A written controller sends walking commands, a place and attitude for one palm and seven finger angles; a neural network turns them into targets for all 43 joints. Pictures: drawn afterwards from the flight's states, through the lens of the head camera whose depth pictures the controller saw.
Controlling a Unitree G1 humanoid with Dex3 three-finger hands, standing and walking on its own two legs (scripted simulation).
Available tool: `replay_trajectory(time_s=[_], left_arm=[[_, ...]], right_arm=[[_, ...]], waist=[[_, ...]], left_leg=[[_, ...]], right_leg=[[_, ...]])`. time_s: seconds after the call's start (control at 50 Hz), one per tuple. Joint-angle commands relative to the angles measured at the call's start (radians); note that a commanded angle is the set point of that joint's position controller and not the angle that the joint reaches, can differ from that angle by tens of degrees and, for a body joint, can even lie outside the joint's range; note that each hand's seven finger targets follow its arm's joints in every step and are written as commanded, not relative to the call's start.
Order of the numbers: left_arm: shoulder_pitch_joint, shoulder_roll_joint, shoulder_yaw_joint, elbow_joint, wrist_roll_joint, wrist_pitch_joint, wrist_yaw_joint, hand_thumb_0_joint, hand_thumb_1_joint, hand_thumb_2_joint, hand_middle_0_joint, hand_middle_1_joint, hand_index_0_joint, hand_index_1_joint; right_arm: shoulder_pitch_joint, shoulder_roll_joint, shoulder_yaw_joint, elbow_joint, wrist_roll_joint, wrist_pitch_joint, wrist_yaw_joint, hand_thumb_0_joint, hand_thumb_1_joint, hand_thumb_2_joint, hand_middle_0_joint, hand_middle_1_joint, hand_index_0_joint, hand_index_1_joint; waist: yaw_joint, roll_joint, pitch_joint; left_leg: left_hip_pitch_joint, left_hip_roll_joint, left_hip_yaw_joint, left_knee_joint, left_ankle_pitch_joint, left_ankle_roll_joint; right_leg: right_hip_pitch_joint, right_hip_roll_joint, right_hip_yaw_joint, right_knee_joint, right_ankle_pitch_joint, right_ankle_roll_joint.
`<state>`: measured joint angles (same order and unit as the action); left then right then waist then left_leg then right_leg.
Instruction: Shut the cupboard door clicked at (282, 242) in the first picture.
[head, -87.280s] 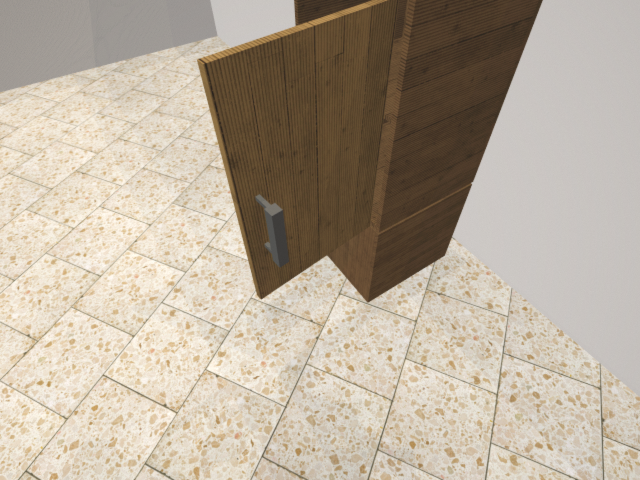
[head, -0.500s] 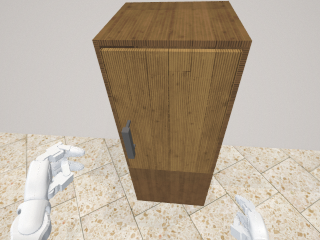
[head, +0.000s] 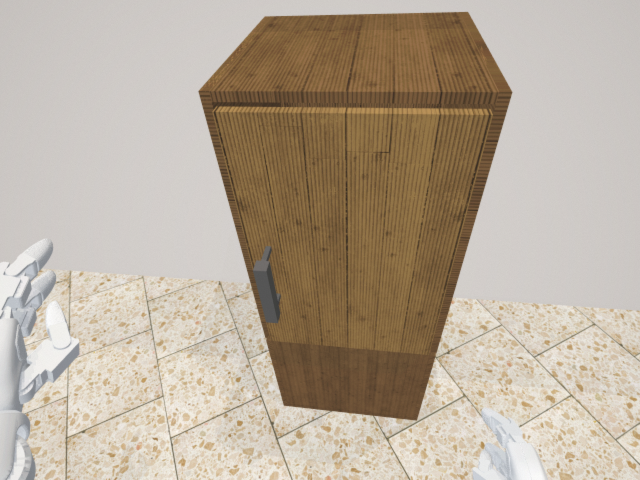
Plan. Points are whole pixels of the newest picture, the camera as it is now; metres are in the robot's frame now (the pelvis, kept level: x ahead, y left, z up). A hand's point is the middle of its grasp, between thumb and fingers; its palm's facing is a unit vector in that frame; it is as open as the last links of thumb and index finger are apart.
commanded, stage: draw the hand back to the body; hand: left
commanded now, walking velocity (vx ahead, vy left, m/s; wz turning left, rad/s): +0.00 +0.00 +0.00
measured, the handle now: (270, 284) +0.48 +0.18 -0.10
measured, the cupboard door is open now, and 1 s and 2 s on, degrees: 0 0 0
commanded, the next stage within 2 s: step back with the hand held close in 0.16 s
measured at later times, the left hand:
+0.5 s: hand (76, 351) +0.18 +0.27 +0.15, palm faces +0.43 -0.78 -0.46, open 7.4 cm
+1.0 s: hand (9, 405) +0.13 +0.29 +0.15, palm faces +0.46 -0.76 -0.46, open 7.4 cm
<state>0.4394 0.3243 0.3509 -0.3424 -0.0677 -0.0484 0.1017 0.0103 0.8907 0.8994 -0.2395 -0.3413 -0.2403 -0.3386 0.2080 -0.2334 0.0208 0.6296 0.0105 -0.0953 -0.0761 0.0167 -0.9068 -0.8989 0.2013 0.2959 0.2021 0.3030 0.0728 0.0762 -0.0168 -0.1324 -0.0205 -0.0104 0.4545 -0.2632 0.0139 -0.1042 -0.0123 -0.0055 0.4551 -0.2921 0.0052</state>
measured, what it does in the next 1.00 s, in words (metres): shifts its weight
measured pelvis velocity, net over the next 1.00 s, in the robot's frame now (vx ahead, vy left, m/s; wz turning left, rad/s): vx -0.07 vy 0.02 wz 0.00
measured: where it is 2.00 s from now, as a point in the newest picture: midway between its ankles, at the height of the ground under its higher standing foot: outside the picture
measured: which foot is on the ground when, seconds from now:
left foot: down 0.00-1.00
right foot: down 0.00-1.00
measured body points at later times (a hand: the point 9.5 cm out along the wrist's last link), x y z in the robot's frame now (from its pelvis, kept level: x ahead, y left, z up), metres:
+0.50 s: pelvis -0.01 +0.00 +0.00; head -0.01 -0.02 +0.45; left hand +0.16 +0.31 +0.18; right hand +0.17 -0.24 -0.09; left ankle -0.01 +0.11 -0.74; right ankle -0.03 -0.12 -0.74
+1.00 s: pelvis -0.07 +0.02 -0.01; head -0.07 +0.03 +0.44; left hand +0.10 +0.33 +0.18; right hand +0.10 -0.22 -0.09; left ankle -0.01 +0.11 -0.74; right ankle -0.03 -0.12 -0.74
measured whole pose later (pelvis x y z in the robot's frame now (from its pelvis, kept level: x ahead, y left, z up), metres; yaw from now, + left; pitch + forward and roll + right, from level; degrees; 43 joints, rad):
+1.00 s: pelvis -0.07 +0.02 -0.01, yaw +0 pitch +0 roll -1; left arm 0.53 0.40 0.44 -0.46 -0.03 -0.19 0.15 0.01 0.89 0.90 -0.21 -0.30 -0.21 -0.30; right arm 0.22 -0.22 0.00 0.56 0.01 -0.04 -0.09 0.01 -0.91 -0.90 0.20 0.30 0.20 0.30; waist 0.01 0.01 -0.01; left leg -0.39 -0.02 0.00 0.59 -0.21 0.04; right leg -0.34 -0.01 0.00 0.55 -0.21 0.03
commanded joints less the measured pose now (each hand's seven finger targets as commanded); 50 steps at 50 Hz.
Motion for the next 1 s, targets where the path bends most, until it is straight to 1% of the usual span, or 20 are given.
replay_trajectory(time_s=[0.0,0.02,0.1,0.2,0.26,0.28,0.3,0.32,0.36,0.46,0.5,0.54,0.66,0.7,0.72,0.78,0.8,0.84,0.9,0.98], left_arm=[[-0.108,0.245,0.138,-0.245,0.003,-0.078,0.023,0.000,0.900,0.900,-0.200,-0.300,-0.200,-0.300],[-0.113,0.224,0.118,-0.253,0.002,-0.080,0.023,0.000,0.900,0.900,-0.200,-0.300,-0.200,-0.300],[-0.103,0.237,0.139,-0.233,-0.001,-0.086,0.023,0.000,0.900,0.900,-0.200,-0.300,-0.200,-0.300],[-0.085,0.209,0.124,-0.175,-0.008,-0.082,0.014,0.000,0.900,0.900,-0.200,-0.300,-0.200,-0.300],[-0.100,0.207,0.116,-0.200,-0.008,-0.088,0.014,0.000,0.900,0.900,-0.200,-0.300,-0.200,-0.300],[-0.171,0.294,0.200,-0.236,0.004,-0.126,0.025,0.000,0.900,0.900,-0.200,-0.300,-0.200,-0.300],[-0.153,0.313,0.222,-0.215,0.009,-0.142,0.029,0.000,0.900,0.900,-0.200,-0.300,-0.200,-0.300],[-0.078,0.241,0.151,-0.182,0.009,-0.147,0.023,0.000,0.900,0.900,-0.200,-0.300,-0.200,-0.300],[-0.012,0.222,0.136,-0.188,0.008,-0.159,0.027,0.000,0.900,0.900,-0.200,-0.300,-0.200,-0.300],[0.037,0.262,0.177,-0.271,0.003,-0.170,0.045,0.000,0.900,0.900,-0.200,-0.300,-0.200,-0.300],[0.029,0.295,0.204,-0.287,0.003,-0.164,0.050,0.000,0.900,0.900,-0.200,-0.300,-0.200,-0.300],[0.046,0.277,0.192,-0.280,0.001,-0.155,0.053,0.000,0.900,0.900,-0.200,-0.300,-0.200,-0.300],[0.098,0.271,0.193,-0.279,0.000,-0.149,0.060,0.000,0.900,0.900,-0.200,-0.300,-0.200,-0.300],[0.111,0.288,0.214,-0.284,0.003,-0.155,0.065,0.000,0.900,0.900,-0.200,-0.300,-0.200,-0.300],[0.109,0.268,0.195,-0.301,0.002,-0.159,0.065,0.000,0.900,0.900,-0.200,-0.300,-0.200,-0.300],[0.088,0.270,0.203,-0.313,0.012,-0.176,0.070,0.000,0.900,0.900,-0.200,-0.300,-0.200,-0.300],[0.081,0.296,0.229,-0.319,0.017,-0.185,0.072,0.000,0.900,0.900,-0.200,-0.300,-0.200,-0.300],[0.059,0.268,0.209,-0.334,0.024,-0.198,0.072,0.000,0.900,0.900,-0.200,-0.300,-0.200,-0.300],[0.031,0.284,0.226,-0.341,0.037,-0.212,0.075,0.000,0.900,0.900,-0.200,-0.300,-0.200,-0.300],[0.006,0.248,0.192,-0.353,0.042,-0.224,0.077,0.000,0.900,0.900,-0.200,-0.300,-0.200,-0.300]], right_arm=[[-0.151,-0.087,-0.029,-0.168,0.002,-0.068,-0.010,0.000,-0.900,-0.900,0.200,0.300,0.200,0.300],[-0.151,-0.078,-0.025,-0.167,0.003,-0.069,-0.011,0.000,-0.900,-0.900,0.200,0.300,0.200,0.300],[-0.155,-0.081,-0.029,-0.161,0.003,-0.078,-0.015,0.000,-0.900,-0.900,0.200,0.300,0.200,0.300],[-0.157,-0.080,-0.032,-0.159,0.006,-0.073,-0.015,0.000,-0.900,-0.900,0.200,0.300,0.200,0.300],[-0.153,-0.079,-0.031,-0.162,0.003,-0.073,-0.015,0.000,-0.900,-0.900,0.200,0.300,0.200,0.300],[-0.142,-0.111,-0.044,-0.183,0.009,-0.049,-0.007,0.000,-0.900,-0.900,0.200,0.300,0.200,0.300],[-0.138,-0.100,-0.045,-0.172,0.007,-0.039,-0.008,0.000,-0.900,-0.900,0.200,0.300,0.200,0.300],[-0.136,-0.097,-0.047,-0.160,0.004,-0.026,-0.006,0.000,-0.900,-0.900,0.200,0.300,0.200,0.300],[-0.124,-0.101,-0.057,-0.162,0.004,-0.009,-0.001,0.000,-0.900,-0.900,0.200,0.300,0.200,0.300],[-0.126,-0.119,-0.070,-0.193,0.004,0.026,-0.016,0.000,-0.900,-0.900,0.200,0.300,0.200,0.300],[-0.131,-0.124,-0.071,-0.204,0.002,0.039,-0.026,0.000,-0.900,-0.900,0.200,0.300,0.200,0.300],[-0.121,-0.120,-0.072,-0.215,0.005,0.053,-0.026,0.000,-0.900,-0.900,0.200,0.300,0.200,0.300],[-0.118,-0.123,-0.075,-0.230,0.009,0.069,-0.024,0.000,-0.900,-0.900,0.200,0.300,0.200,0.300],[-0.118,-0.131,-0.077,-0.230,0.006,0.068,-0.025,0.000,-0.900,-0.900,0.200,0.300,0.200,0.300],[-0.117,-0.121,-0.072,-0.235,0.009,0.066,-0.023,0.000,-0.900,-0.900,0.200,0.300,0.200,0.300],[-0.109,-0.126,-0.071,-0.234,0.009,0.053,-0.024,0.000,-0.900,-0.900,0.200,0.300,0.200,0.300],[-0.113,-0.135,-0.073,-0.234,0.004,0.046,-0.029,0.000,-0.900,-0.900,0.200,0.300,0.200,0.300],[-0.104,-0.131,-0.071,-0.234,0.006,0.031,-0.029,0.000,-0.900,-0.900,0.200,0.300,0.200,0.300],[-0.092,-0.139,-0.074,-0.223,0.000,0.010,-0.030,0.000,-0.900,-0.900,0.200,0.300,0.200,0.300],[-0.074,-0.131,-0.073,-0.210,-0.002,-0.017,-0.023,0.000,-0.900,-0.900,0.200,0.300,0.200,0.300]], waist=[[0.003,0.007,-0.069],[-0.002,0.024,-0.061],[-0.001,-0.008,-0.020],[-0.004,-0.030,0.016],[-0.006,-0.019,-0.016],[-0.047,-0.034,0.025],[-0.045,-0.082,0.022],[-0.061,-0.121,0.017],[-0.065,-0.100,-0.032],[-0.066,-0.008,-0.147],[-0.062,0.006,-0.163],[-0.063,-0.017,-0.174],[-0.065,-0.037,-0.139],[-0.064,-0.002,-0.123],[-0.066,0.004,-0.120],[-0.072,0.019,-0.086],[-0.070,0.033,-0.078],[-0.075,0.052,-0.068],[-0.074,0.079,-0.071],[-0.079,0.037,-0.063]], left_leg=[[0.025,0.029,0.016,-0.065,0.235,0.011],[0.022,0.028,0.015,-0.070,0.224,0.009],[0.013,0.030,0.019,-0.070,0.187,0.011],[0.019,0.033,0.028,-0.071,0.161,0.016],[0.023,0.029,0.027,-0.073,0.170,0.017],[-0.053,0.043,0.003,0.000,0.103,0.035],[-0.059,0.034,-0.008,0.043,0.077,0.031],[-0.068,0.030,-0.010,0.078,0.078,0.027],[-0.077,0.037,-0.013,0.090,0.099,0.022],[-0.038,0.084,-0.035,0.001,0.410,0.020],[-0.034,0.096,-0.039,-0.006,0.500,0.018],[-0.054,0.105,-0.043,-0.009,0.515,0.016],[-0.179,0.108,-0.057,-0.051,0.275,0.022],[-0.252,0.114,-0.075,-0.076,0.187,0.031],[-0.274,0.116,-0.075,-0.085,0.133,0.034],[-0.391,0.123,-0.102,-0.130,-0.100,0.051],[-0.439,0.130,-0.117,-0.154,-0.165,0.060],[-0.500,0.144,-0.134,-0.179,-0.268,0.072],[-0.572,0.159,-0.156,-0.192,-0.337,0.085],[-0.562,0.134,-0.125,-0.119,-0.349,0.075]], right_leg=[[-0.018,0.002,-0.028,-0.072,0.227,-0.016],[-0.016,-0.001,-0.029,-0.069,0.216,-0.018],[-0.042,0.004,-0.022,-0.098,0.182,-0.015],[-0.066,0.004,-0.013,-0.122,0.148,-0.010],[-0.043,-0.001,-0.012,-0.109,0.158,-0.010],[-0.127,-0.064,0.097,-0.179,0.165,-0.019],[-0.145,-0.103,0.133,-0.203,0.165,-0.036],[-0.167,-0.131,0.132,-0.201,0.162,-0.050],[-0.158,-0.154,0.125,-0.169,0.184,-0.065],[-0.067,-0.069,0.026,-0.014,0.410,-0.016],[-0.049,-0.051,0.014,0.018,0.453,-0.007],[-0.026,-0.043,0.019,0.032,0.472,-0.005],[-0.022,-0.040,0.040,0.017,0.336,-0.004],[-0.002,-0.034,0.041,0.024,0.285,-0.004],[0.002,-0.032,0.042,0.026,0.259,-0.001],[0.028,-0.014,0.047,0.041,0.167,0.002],[0.055,-0.004,0.046,0.054,0.158,0.006],[0.078,0.009,0.041,0.093,0.138,0.011],[0.117,0.025,0.042,0.141,0.143,0.012],[0.059,0.002,0.075,0.113,0.098,0.000]])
